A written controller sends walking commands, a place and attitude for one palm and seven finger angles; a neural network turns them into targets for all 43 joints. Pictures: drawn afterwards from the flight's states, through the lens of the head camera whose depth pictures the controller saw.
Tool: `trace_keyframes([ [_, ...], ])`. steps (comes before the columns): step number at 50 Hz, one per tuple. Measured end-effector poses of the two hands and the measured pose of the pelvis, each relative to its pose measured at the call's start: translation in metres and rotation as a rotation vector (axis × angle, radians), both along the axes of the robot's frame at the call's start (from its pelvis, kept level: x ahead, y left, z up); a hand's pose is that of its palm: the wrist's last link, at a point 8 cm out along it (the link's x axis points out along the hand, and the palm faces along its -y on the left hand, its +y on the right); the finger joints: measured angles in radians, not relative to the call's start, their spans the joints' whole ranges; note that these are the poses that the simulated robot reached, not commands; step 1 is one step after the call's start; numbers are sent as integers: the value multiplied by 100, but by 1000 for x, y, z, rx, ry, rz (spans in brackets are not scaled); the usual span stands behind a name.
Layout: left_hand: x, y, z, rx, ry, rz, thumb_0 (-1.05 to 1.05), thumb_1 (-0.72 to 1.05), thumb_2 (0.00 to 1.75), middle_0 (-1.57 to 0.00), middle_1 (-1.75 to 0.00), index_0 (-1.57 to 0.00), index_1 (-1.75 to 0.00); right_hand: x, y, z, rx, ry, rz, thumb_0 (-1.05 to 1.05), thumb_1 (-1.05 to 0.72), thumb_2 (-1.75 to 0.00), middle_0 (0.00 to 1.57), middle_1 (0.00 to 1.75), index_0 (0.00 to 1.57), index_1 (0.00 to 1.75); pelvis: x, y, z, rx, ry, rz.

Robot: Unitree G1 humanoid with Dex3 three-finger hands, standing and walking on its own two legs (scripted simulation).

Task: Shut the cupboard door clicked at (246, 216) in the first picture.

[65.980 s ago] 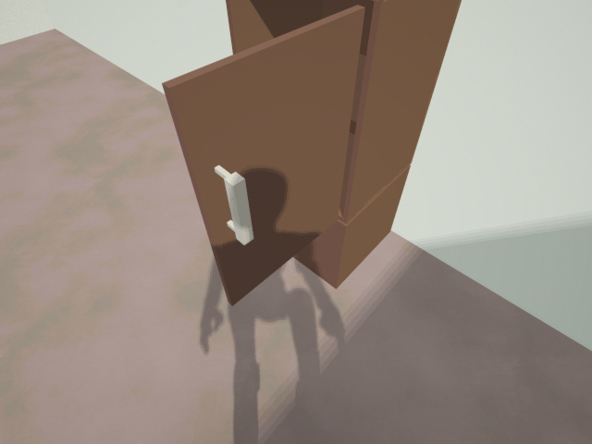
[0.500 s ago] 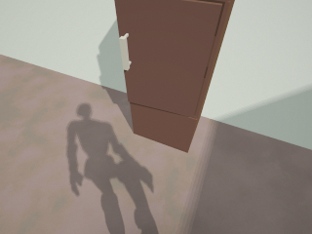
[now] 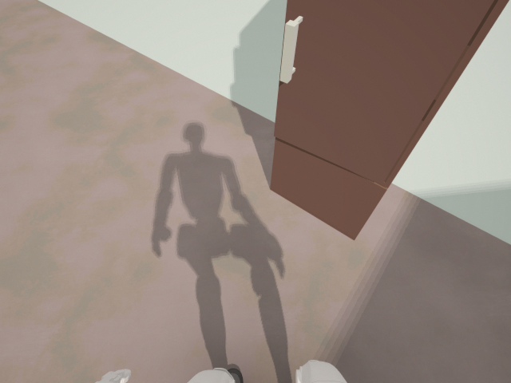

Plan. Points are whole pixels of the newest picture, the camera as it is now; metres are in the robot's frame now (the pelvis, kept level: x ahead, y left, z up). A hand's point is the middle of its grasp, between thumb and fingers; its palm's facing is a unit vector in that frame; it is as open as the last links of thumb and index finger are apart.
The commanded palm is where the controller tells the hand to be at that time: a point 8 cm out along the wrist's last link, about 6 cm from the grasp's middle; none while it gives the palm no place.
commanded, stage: walk to a spot facing it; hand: left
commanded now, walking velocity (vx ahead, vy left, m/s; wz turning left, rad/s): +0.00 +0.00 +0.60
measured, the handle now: (292, 50) +0.88 -0.07 +0.02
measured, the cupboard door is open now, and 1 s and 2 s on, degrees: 5 5 5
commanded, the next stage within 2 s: turn to face it in 1.72 s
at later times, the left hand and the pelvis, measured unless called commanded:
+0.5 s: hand out of the picture -0.02 +0.15 -0.16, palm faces +0.36 -0.89 -0.27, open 7.4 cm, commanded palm none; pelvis +0.00 -0.06 +0.00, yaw +22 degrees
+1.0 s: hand out of the picture -0.06 +0.14 -0.15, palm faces +0.62 -0.72 -0.31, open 7.4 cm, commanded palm none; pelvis +0.00 -0.08 +0.00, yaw +39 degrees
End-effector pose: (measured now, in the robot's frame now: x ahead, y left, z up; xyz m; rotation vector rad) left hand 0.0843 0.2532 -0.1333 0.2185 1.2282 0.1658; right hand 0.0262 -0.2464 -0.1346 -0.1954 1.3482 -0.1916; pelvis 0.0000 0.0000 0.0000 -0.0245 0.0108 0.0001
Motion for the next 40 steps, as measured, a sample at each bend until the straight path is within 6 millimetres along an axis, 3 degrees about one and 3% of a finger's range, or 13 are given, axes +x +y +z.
trace_keyframes([
  [5, 4, -1, 13, 30, -70, 40, 0, 91, 90, -20, -30, -20, -30, 21, -15, 4, 1, -28, 58, 0, -90, -90, 20, 30, 20, 30, -3, -14, 3, -7, 21, 64],
  [9, -6, -13, 18, 48, -97, 83, 0, 91, 90, -20, -30, -20, -30, 40, -35, 0, 5, -48, 106, 0, -90, -90, 20, 30, 20, 30, -6, -33, 1, -2, 30, 121],
  [12, -27, -25, 16, 73, -101, 123, 0, 91, 90, -20, -30, -20, -30, 58, -51, -10, 14, -66, 134, 0, -90, -90, 20, 30, 20, 30, -7, -48, -7, 27, 39, 153],
  [17, -73, -46, 22, 65, -9, 219, 0, 90, 90, -20, -30, -21, -30, 85, -59, -4, 26, -82, 209, 0, -90, -90, 20, 30, 20, 30, -5, -57, 2, 40, 19, 234],
  [23, -113, -64, 14, 26, 25, 336, 0, 90, 90, -20, -30, -21, -30, 115, -41, 0, 46, -72, 331, 0, -91, -90, 19, 30, 20, 29, -1, -61, 4, 68, 11, 343],
  [32, -184, -58, -19, -24, 98, 531, 0, 90, 90, -20, -30, -21, -30, 175, 26, 1, 47, -186, 556, 0, -90, -90, 20, 30, 20, 30, -8, -45, -15, 59, 1, 466],
  [35, -189, -54, -12, -13, 97, 561, 1, 90, 90, -20, -30, -21, -30, 179, 36, 8, 51, -209, 591, 0, -90, -90, 20, 30, 20, 30, -9, -47, -9, 50, -3, 496],
  [40, -178, -50, 7, 32, 11, 586, 1, 91, 90, -20, -30, -20, -30, 180, 35, 5, 70, -190, 631, 0, -90, -90, 20, 30, 20, 30, -10, -56, -3, 37, -8, 549],
])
